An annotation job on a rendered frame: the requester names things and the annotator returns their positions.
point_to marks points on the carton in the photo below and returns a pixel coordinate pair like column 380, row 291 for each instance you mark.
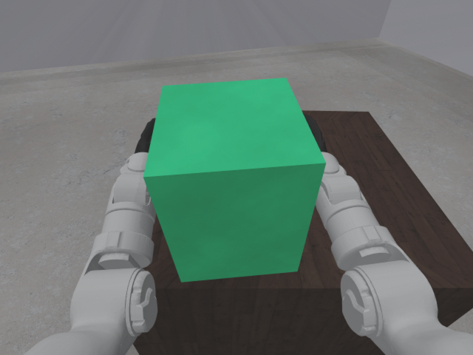
column 233, row 171

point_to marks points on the right robot forearm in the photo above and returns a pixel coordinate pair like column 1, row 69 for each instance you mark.
column 356, row 236

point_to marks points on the robot right hand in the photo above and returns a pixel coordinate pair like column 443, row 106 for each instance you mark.
column 316, row 132

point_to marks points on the left robot forearm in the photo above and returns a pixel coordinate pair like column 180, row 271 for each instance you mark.
column 126, row 237

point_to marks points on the pedestal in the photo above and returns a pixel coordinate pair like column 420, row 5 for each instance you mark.
column 300, row 313

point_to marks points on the robot left hand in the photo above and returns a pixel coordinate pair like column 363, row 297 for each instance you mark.
column 146, row 136

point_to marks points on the robot right upper arm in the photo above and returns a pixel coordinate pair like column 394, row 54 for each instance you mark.
column 393, row 305

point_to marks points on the robot left upper arm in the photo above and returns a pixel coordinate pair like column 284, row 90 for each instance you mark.
column 111, row 308

